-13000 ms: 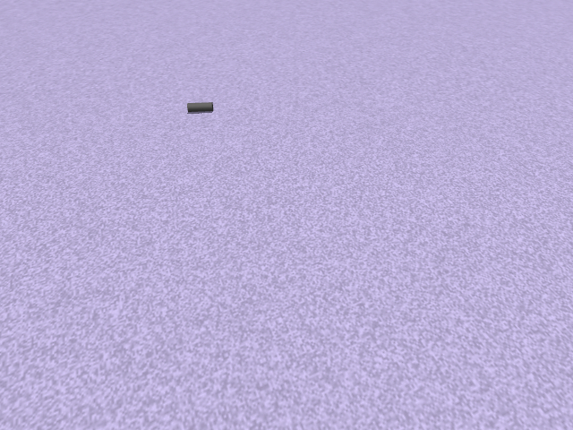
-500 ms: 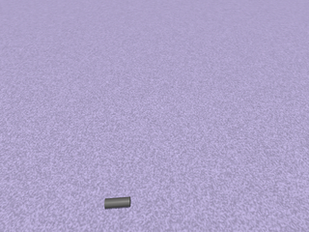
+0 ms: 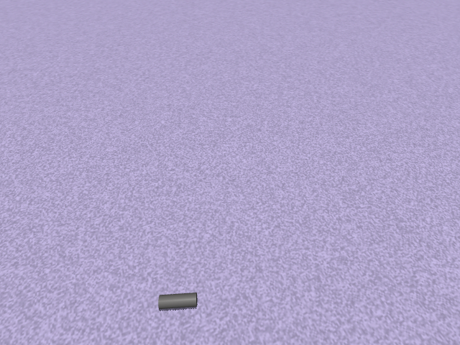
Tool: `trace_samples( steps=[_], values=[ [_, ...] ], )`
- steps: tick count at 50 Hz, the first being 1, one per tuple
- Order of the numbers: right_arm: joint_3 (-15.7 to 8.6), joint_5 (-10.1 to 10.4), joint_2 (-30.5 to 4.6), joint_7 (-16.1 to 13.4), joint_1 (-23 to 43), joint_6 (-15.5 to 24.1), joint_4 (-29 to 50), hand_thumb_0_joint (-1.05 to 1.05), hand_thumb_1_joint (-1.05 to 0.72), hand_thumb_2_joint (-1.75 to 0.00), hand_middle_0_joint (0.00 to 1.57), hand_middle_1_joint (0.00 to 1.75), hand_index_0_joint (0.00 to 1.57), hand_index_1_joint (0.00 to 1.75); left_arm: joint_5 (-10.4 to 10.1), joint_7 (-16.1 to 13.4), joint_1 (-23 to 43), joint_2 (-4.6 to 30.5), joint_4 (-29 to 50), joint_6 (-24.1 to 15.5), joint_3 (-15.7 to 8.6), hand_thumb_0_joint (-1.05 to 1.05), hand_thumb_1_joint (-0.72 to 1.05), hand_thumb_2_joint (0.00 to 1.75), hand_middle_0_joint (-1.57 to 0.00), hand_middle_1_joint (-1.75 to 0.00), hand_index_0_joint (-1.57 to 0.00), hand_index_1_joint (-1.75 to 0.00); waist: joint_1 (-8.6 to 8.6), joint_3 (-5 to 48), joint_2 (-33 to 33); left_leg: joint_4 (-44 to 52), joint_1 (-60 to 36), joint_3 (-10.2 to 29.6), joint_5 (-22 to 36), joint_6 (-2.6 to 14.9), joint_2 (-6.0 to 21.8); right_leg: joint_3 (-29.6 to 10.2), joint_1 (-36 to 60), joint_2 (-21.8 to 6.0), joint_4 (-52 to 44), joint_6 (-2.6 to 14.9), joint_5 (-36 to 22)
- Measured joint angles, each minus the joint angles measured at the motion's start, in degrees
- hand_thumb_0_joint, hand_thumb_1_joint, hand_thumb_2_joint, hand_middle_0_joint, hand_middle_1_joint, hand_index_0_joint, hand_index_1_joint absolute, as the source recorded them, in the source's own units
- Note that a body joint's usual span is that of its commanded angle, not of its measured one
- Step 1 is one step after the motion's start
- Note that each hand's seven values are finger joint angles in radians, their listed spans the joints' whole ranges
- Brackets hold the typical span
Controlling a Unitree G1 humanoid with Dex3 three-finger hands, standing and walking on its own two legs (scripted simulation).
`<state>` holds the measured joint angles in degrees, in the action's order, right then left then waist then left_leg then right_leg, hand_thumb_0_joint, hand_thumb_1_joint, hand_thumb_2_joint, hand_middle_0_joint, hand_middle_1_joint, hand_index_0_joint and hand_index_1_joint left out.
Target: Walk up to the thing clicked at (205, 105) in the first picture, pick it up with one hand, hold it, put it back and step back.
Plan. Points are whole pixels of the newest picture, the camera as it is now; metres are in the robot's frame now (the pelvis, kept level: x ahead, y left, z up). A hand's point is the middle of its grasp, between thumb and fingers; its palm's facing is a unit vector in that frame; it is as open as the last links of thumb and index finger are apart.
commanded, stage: stand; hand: left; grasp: from above
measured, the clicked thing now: (178, 300) +0.44 +0.21 -0.76
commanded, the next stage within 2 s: rise first in 0.56 s
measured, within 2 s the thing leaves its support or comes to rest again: neither
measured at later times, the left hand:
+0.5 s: hand out of the picture +0.07 +0.25 -0.16, palm faces -0.03 -0.94 -0.35, open 7.4 cm
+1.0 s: hand out of the picture +0.14 +0.25 -0.18, palm faces -0.07 -0.93 -0.37, open 10.6 cm
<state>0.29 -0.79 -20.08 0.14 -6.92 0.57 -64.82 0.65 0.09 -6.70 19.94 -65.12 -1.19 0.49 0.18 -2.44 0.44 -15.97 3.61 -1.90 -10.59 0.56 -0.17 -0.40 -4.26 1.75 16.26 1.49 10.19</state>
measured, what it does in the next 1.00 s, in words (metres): stands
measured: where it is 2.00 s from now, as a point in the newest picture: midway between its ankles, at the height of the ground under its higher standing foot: outside the picture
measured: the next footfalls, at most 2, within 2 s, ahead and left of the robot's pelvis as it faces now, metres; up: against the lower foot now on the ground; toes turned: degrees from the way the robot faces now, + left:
none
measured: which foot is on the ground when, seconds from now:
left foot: down 0.00-1.00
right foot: down 0.00-1.00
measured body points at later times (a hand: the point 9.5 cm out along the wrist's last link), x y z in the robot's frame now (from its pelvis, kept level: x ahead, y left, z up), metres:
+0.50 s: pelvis +0.00 +0.00 +0.00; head +0.01 +0.00 +0.45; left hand +0.07 +0.30 -0.13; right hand +0.07 -0.30 -0.14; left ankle -0.02 +0.11 -0.75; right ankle -0.01 -0.10 -0.75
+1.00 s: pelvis -0.01 +0.00 -0.03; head +0.04 +0.01 +0.41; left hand +0.15 +0.30 -0.15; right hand +0.09 -0.26 -0.15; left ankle -0.02 +0.11 -0.75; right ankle -0.01 -0.10 -0.75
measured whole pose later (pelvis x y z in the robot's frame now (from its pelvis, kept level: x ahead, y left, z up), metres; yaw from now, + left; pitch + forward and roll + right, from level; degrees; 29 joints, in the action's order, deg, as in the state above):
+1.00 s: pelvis -0.01 +0.00 -0.03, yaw +1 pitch +9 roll +0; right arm -0.7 2.0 -14.4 -1.3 -14.5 1.1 -41.5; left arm 8.5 1.8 -0.4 19.2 -52.0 4.4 -6.4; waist 1.7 2.4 -0.1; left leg -40.5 29.3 -0.6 -20.1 0.7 -0.1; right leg 1.4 -29.0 1.5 39.7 1.7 19.7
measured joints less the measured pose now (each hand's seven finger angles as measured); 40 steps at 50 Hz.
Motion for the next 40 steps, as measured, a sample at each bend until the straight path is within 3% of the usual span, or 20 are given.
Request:
trace_samples(
  steps=[34, 37, 40],
  values=[
    [0.1, 0.0, -0.1, 0.0, -0.2, 0.1, 0.0, 0.00, -0.90, -0.89, 0.21, 0.30, 0.21, 0.30, 0.1, 0.0, -0.1, 0.0, -0.1, -0.1, 0.2, 0.00, 0.90, 0.90, -0.20, -0.30, -0.20, -0.30, -0.01, 0.0, -0.1, -0.1, 0.2, 0.5, -0.1, 0.01, -0.1, 0.4, 0.1, -0.1, -0.2, 0.00, 0.1],
    [0.5, 2.5, 0.3, -1.4, -2.9, 1.1, 7.1, 0.00, -0.91, -0.90, 0.20, 0.30, 0.21, 0.30, -1.5, -0.8, 1.7, -0.8, 3.0, -0.8, -1.4, 0.00, 0.86, 0.91, -0.21, -0.33, -0.20, -0.33, 0.46, 0.2, -0.1, -4.8, 5.6, 1.4, -1.6, 0.17, -0.4, 1.5, -4.9, -0.5, 4.5, 0.03, 2.0],
    [0.2, 2.9, 1.8, -2.0, -3.7, 1.5, 12.5, 0.00, -0.91, -0.90, 0.20, 0.30, 0.20, 0.30, -0.3, 0.0, 7.1, -1.2, 2.9, -0.5, -4.0, 0.00, 0.77, 0.92, -0.21, -0.42, -0.19, -0.42, 0.46, 0.0, -0.5, -10.4, 12.1, 1.7, -3.3, 0.08, -0.4, 1.9, -11.4, -0.6, 10.1, 0.20, 3.8]
  ],
)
